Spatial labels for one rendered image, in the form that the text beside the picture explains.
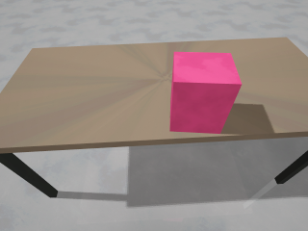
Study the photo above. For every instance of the carton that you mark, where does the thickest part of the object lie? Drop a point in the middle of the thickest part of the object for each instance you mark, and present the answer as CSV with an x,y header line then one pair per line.
x,y
204,87

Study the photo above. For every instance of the table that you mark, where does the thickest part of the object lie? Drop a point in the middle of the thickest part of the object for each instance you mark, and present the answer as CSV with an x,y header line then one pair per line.
x,y
118,95

